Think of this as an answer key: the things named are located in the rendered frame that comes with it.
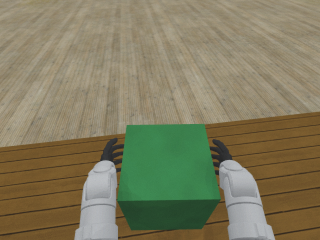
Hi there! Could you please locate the robot right forearm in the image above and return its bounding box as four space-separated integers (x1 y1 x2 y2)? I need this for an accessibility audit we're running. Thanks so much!
219 160 275 240

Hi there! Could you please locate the carton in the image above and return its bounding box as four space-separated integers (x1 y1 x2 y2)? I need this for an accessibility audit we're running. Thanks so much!
117 124 221 231

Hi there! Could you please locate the left robot hand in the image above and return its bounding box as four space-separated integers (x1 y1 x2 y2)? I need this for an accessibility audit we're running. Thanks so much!
100 138 124 173

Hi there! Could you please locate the right robot hand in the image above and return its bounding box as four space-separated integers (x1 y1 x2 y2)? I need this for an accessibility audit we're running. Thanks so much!
209 139 233 175

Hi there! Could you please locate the robot left forearm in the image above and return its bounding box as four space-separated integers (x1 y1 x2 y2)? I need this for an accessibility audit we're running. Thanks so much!
74 160 118 240

